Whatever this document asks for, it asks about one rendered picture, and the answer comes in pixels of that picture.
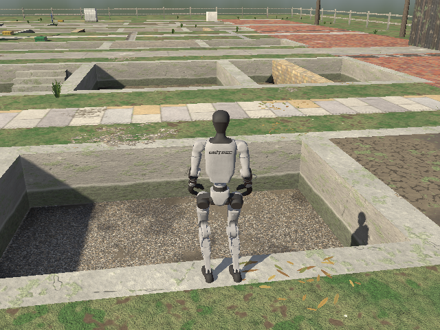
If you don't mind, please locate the right robot forearm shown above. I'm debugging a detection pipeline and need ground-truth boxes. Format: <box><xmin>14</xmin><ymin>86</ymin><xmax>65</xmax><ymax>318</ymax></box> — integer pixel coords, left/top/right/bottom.
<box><xmin>243</xmin><ymin>168</ymin><xmax>252</xmax><ymax>188</ymax></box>

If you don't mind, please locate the robot right hand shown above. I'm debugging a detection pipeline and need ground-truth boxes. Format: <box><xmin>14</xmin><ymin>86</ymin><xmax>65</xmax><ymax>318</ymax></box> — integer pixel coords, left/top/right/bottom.
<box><xmin>236</xmin><ymin>184</ymin><xmax>252</xmax><ymax>196</ymax></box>

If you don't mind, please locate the right robot upper arm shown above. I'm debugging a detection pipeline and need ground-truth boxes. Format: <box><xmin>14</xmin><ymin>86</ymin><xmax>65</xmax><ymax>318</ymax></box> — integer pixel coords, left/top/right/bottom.
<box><xmin>235</xmin><ymin>140</ymin><xmax>250</xmax><ymax>178</ymax></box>

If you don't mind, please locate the robot left hand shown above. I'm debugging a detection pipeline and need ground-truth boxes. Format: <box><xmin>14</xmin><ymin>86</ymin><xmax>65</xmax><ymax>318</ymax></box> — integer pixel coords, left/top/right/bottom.
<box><xmin>188</xmin><ymin>184</ymin><xmax>204</xmax><ymax>195</ymax></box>

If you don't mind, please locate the left robot forearm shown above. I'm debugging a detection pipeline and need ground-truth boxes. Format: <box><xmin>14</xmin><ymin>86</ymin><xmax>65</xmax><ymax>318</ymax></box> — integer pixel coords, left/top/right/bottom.
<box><xmin>188</xmin><ymin>167</ymin><xmax>198</xmax><ymax>187</ymax></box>

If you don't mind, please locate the left robot upper arm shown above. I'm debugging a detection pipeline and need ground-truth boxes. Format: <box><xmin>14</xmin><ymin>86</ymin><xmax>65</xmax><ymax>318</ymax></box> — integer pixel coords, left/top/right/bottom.
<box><xmin>190</xmin><ymin>140</ymin><xmax>206</xmax><ymax>177</ymax></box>

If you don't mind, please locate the left robot foot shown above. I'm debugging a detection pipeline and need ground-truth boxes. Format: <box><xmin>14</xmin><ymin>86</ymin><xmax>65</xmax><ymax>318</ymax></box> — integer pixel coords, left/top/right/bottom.
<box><xmin>201</xmin><ymin>265</ymin><xmax>214</xmax><ymax>283</ymax></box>

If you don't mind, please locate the right robot shin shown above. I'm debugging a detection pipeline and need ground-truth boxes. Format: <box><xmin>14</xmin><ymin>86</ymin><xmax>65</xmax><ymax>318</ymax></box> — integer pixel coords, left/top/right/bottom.
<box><xmin>228</xmin><ymin>225</ymin><xmax>240</xmax><ymax>273</ymax></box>

